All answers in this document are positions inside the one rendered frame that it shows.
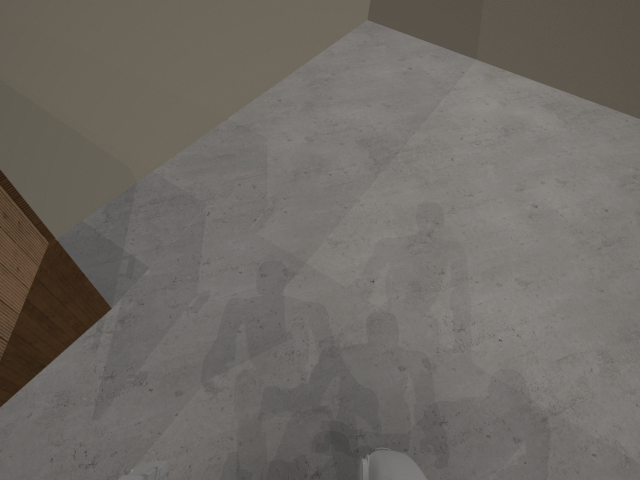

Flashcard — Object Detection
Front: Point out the cupboard door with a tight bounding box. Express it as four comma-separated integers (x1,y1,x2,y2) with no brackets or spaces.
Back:
0,185,49,360

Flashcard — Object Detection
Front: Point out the robot left hand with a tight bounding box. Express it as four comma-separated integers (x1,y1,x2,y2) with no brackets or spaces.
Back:
118,460,170,480

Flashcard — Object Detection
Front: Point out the robot right thigh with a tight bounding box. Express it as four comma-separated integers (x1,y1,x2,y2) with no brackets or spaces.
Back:
359,450,427,480

